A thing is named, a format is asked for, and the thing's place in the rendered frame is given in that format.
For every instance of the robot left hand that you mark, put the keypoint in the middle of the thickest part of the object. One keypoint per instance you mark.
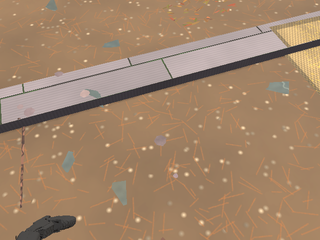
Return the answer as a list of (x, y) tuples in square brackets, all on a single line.
[(46, 226)]

